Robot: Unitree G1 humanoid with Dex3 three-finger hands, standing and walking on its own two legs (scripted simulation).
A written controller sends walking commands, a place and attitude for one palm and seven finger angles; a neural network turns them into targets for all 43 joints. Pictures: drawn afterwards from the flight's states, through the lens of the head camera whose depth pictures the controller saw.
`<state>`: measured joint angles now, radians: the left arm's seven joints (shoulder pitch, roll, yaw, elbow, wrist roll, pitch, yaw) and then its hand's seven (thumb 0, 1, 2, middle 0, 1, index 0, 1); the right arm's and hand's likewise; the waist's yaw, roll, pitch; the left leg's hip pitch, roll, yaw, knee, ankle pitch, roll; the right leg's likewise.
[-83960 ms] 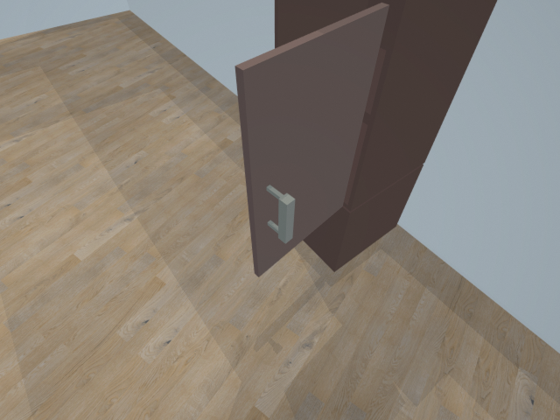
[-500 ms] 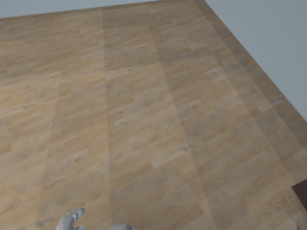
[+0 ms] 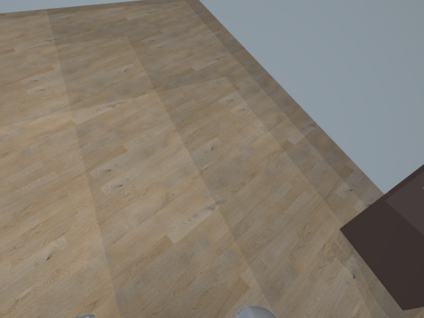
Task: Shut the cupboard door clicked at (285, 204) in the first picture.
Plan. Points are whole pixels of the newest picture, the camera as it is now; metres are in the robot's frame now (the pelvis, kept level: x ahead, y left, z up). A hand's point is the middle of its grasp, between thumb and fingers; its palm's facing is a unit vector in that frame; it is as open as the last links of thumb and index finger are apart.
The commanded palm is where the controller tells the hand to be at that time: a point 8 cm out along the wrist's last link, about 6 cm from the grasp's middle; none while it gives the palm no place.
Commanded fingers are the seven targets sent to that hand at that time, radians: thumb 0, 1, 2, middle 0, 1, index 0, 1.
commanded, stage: turn to face it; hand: left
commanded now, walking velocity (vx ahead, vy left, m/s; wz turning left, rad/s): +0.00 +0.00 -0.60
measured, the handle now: out of the picture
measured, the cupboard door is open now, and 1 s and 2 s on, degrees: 7 7 7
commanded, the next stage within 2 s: take the last steps up to it in 1.46 s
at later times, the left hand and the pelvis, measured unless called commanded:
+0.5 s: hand (156, 303) +0.16 +0.12 -0.15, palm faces -0.26 -0.93 -0.25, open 7.4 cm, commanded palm none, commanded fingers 0.00 0.90 0.90 -0.20 -0.30 -0.20 -0.30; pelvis +0.02 -0.05 +0.00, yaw -17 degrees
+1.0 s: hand (170, 255) +0.26 +0.11 -0.16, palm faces -0.52 -0.82 -0.23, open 7.4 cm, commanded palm none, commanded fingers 0.00 0.90 0.90 -0.20 -0.30 -0.20 -0.30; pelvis +0.06 -0.03 +0.00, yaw -35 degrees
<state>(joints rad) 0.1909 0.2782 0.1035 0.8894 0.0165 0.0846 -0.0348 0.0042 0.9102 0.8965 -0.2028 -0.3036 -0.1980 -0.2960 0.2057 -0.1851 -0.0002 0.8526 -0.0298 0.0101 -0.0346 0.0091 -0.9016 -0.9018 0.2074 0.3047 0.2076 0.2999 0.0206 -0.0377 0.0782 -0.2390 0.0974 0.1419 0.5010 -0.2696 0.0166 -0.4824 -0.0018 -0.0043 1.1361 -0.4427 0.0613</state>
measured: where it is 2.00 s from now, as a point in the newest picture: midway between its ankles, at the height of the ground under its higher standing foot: outside the picture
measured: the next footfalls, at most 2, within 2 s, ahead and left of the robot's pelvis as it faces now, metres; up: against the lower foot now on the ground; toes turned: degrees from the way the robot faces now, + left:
right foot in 0.26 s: +0.02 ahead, -0.15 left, +0.00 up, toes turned -15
left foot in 0.70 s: +0.15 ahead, +0.07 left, +0.00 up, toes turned -21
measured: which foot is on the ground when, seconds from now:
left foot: down 0.00-0.26, up 0.28-0.68, down 0.70-1.00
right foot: up 0.00-0.24, down 0.26-0.70, up 0.72-1.00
